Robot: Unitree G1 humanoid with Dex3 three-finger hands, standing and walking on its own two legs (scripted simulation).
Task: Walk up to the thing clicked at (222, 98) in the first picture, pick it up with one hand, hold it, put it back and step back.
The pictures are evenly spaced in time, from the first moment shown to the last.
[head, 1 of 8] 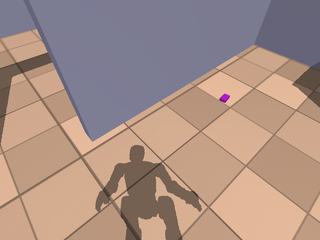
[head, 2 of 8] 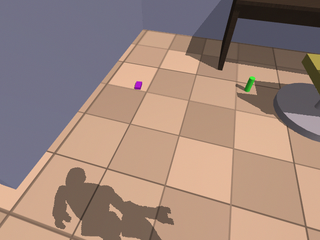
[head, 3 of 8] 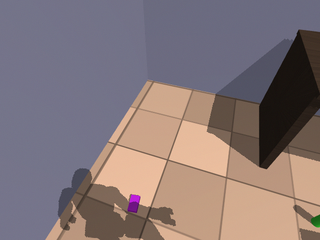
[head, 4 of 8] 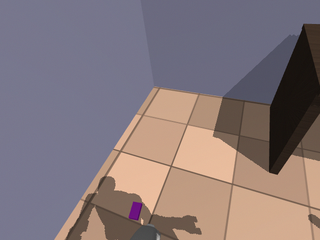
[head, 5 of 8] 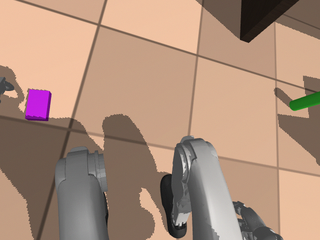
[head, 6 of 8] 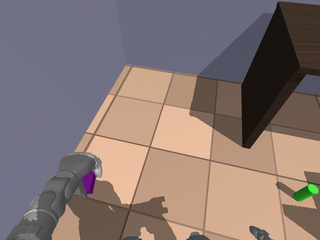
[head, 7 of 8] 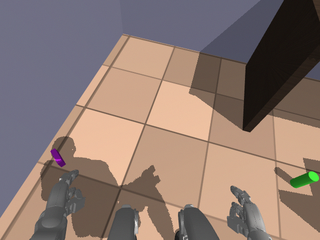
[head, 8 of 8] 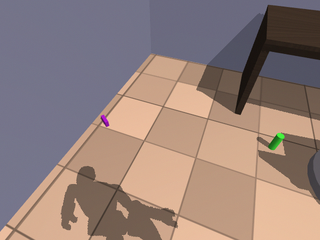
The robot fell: no
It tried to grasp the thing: yes
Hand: left
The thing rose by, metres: 0.64
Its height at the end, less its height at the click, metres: +0.01
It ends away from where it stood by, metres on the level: 0.29
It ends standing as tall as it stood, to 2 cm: no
